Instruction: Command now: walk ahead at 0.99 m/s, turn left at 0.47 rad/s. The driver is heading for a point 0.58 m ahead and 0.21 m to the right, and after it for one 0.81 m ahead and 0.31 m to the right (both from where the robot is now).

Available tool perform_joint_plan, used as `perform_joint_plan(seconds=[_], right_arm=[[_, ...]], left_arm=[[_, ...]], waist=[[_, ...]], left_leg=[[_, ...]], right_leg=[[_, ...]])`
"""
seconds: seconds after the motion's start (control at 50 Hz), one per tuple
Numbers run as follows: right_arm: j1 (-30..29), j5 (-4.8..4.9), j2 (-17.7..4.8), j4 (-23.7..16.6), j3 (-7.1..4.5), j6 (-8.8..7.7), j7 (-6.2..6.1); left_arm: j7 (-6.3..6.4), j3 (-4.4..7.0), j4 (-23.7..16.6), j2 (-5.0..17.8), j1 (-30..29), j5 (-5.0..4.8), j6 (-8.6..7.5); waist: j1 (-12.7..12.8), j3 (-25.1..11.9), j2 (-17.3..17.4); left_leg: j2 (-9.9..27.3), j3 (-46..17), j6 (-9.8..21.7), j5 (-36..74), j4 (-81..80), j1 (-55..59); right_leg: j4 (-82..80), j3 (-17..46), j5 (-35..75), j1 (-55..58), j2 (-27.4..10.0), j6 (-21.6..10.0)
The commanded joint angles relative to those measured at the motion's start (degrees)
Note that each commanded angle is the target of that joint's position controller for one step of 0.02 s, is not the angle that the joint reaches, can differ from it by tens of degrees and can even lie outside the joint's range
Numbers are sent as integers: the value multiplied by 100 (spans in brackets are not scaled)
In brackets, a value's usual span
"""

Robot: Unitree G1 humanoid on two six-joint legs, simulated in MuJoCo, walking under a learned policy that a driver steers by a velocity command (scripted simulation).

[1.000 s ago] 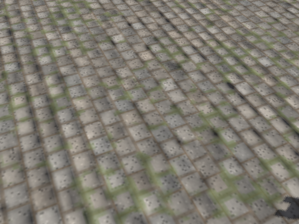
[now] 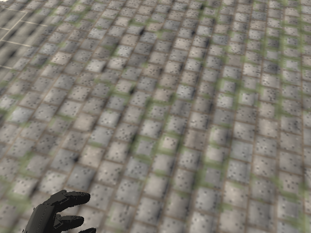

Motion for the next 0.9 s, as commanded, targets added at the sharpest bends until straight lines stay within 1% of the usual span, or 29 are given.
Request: perform_joint_plan(seconds=[0.02,0.04,0.06,0.08,0.1,0.12,0.14,0.18,0.24,0.3,0.34,0.4,0.44,0.46,0.48,0.5,0.52,0.54,0.56,0.58,0.6,0.66,0.74,0.78,0.82,0.84,0.86,0.88,0.9], right_arm=[[-129,-139,-1251,-154,-263,-70,-93],[-465,-225,-1294,-165,-271,-41,-82],[-660,-298,-872,-245,-167,-80,-85],[222,-14,96,-480,60,-102,-18],[-184,-147,-305,-454,110,-147,-32],[-738,-151,-448,-535,77,-127,-9],[-1172,-244,-498,-635,110,-123,35],[-1517,-415,-278,-922,188,-64,128],[-1906,-531,-74,-1224,339,1,199],[-2820,-364,-34,-1625,505,-62,330],[-2960,-251,-51,-1609,510,-52,347],[-2852,-260,-355,-1542,371,-57,190],[-1596,-308,-628,-1171,186,-101,29],[-685,-407,-912,-1040,55,-144,-104],[57,-606,-1297,-995,-63,-150,-214],[-168,-498,-1476,-1044,-127,-66,-194],[-678,-402,-846,-1096,-28,-46,-165],[-927,-350,-345,-1062,94,-81,-125],[-979,-347,-158,-983,138,-90,-103],[-1394,-15,-159,-1005,47,-125,-115],[-1532,-6,-75,-949,56,-145,-145],[-2195,46,-184,-943,-35,-128,-230],[-2422,167,-686,-893,-216,-80,-331],[-2383,302,-905,-887,-291,-65,-298],[-2394,341,-922,-965,-309,7,-242],[-2066,188,-481,-923,-189,35,-175],[-1517,-226,61,-994,-14,58,-85],[-941,-68,-553,-1165,-41,31,-31],[-1478,35,-1016,-1194,-126,9,-21]], left_arm=[[134,393,28,1017,1023,-79,-80],[234,501,333,1185,2162,-141,-67],[375,639,597,1498,3339,-64,-50],[330,773,705,2022,3228,146,-75],[183,727,720,1513,2922,-12,-44],[129,682,741,1168,2386,-74,-74],[82,635,840,890,2286,-100,-80],[83,504,1158,554,2443,-112,-104],[116,537,1402,678,2702,-220,-195],[148,656,1292,923,2357,-205,-225],[68,739,1307,1156,2446,-296,-263],[48,761,1419,1211,2739,-345,-237],[61,814,1461,1410,2772,-301,-187],[55,796,1381,1269,2651,-322,-200],[129,582,1182,281,2847,-397,-208],[200,557,936,397,3158,-480,-107],[266,632,1045,718,2674,-328,21],[238,641,1039,683,2277,-263,87],[184,662,1046,603,2161,-227,154],[248,697,793,518,2128,-565,124],[236,689,684,507,2019,-640,175],[143,576,177,210,1310,-514,326],[-154,602,224,417,1564,-370,327],[-200,749,210,790,1783,-351,410],[-140,1008,331,1304,2588,-354,446],[-36,1067,392,1446,2643,-423,441],[71,1045,52,1923,2039,-341,402],[-29,1020,-425,2007,1779,-72,259],[-90,1010,-588,1817,1396,-206,225]], waist=[[888,-782,422],[1610,-1214,406],[2109,-1747,109],[1245,-2271,-2017],[1377,-1925,-1378],[1171,-1044,-676],[1127,-680,-64],[788,-215,-207],[598,169,-316],[615,462,-348],[722,288,-381],[737,-26,-285],[135,-906,-118],[-283,-1345,-16],[-205,-2097,1110],[139,-2610,1818],[251,-1670,777],[278,-1026,459],[404,-777,447],[556,-615,1242],[665,-603,1263],[859,39,587],[996,-450,505],[1210,-666,477],[1716,-1071,228],[1609,-866,-557],[905,-861,-2155],[840,-2641,-1712],[1005,-2365,-698]], left_leg=[[1387,-381,-31,7103,1521,-661],[1271,-185,-107,6866,2865,-1060],[991,100,-154,5466,4744,-2104],[-88,581,-483,53,6977,-4163],[93,424,-339,-131,7085,-4860],[497,397,-326,463,6873,-5084],[694,570,-342,609,6587,-4986],[979,737,-472,518,6015,-4890],[1309,923,-805,311,5069,-5125],[1289,1255,-1077,1575,2975,-3960],[1032,1531,-1086,2354,2492,-2759],[926,1438,-980,2271,1932,-2453],[739,1529,-848,1460,1798,-954],[1473,893,-725,866,1749,170],[3393,-1182,-478,113,1453,1376],[4078,-3216,29,1005,742,1340],[3666,-2127,-21,2051,906,632],[3326,-942,-82,3557,1096,-18],[3045,-182,-190,4564,1101,-417],[2642,365,-236,4965,1017,-476],[2622,637,-247,4715,849,-735],[2662,1371,-214,4586,257,-1751],[2169,2474,-492,4881,683,-1922],[2222,2530,-589,5734,1403,-1707],[2106,2541,-779,5268,3105,-2075],[1657,2437,-1029,1925,4403,-2991],[720,2265,-1370,-1966,6640,-4364],[345,845,-1447,-1768,7606,-5026],[626,483,-1307,-1129,7278,-5082]], right_leg=[[-80,-300,-810,2666,699,-312],[-233,-320,-1067,3786,559,-392],[101,409,-2484,5157,-172,-520],[-778,3840,-3865,6367,-1842,-1418],[-1624,5084,-4156,6015,-1631,-1489],[-1655,4075,-3878,5237,-1433,-1507],[-1673,3457,-3264,4582,-1191,-1474],[-1814,2774,-2544,3694,-697,-1363],[-2269,2474,-2190,3068,-507,-1510],[-2808,1779,-1654,1781,-106,-1351],[-3067,1705,-842,1429,-160,-1235],[-2212,1649,648,2533,-247,-972],[-73,1354,1886,2623,86,-741],[1521,1216,1116,1814,414,-578],[3488,720,-2925,615,843,-475],[4666,404,-3452,-112,956,-405],[4720,364,-2929,-435,462,-400],[4477,246,-2702,-419,330,-335],[4293,225,-2684,-298,219,-254],[4257,395,-2620,-429,-64,-74],[4067,361,-2518,-294,-163,-28],[2513,31,-2172,-70,-219,135],[658,-546,-184,1680,303,-18],[515,-688,-389,2253,581,-317],[117,-625,-216,3600,823,-738],[-251,-181,411,4333,718,-931],[100,1742,3778,4949,-363,-1620],[-818,4371,2090,5840,-1534,-2863],[-1290,4212,597,5402,-1365,-2576]])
